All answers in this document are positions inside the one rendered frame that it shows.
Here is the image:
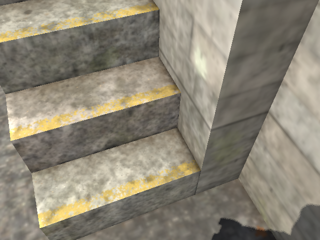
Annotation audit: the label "stairs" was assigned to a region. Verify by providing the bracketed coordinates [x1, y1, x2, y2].
[0, 0, 201, 240]

